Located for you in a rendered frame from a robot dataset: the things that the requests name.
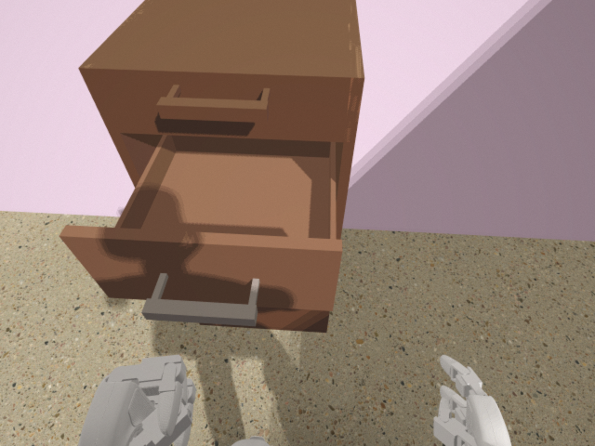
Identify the right robot hand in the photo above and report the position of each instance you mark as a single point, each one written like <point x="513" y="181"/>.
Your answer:
<point x="478" y="420"/>

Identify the left robot hand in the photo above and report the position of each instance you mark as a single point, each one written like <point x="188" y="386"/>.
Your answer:
<point x="154" y="395"/>

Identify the drawer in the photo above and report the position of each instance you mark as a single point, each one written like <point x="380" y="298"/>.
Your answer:
<point x="216" y="213"/>

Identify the handle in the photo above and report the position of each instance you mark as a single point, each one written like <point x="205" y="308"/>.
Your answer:
<point x="211" y="109"/>
<point x="158" y="309"/>

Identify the cabinet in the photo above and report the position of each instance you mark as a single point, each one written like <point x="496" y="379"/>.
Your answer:
<point x="302" y="56"/>

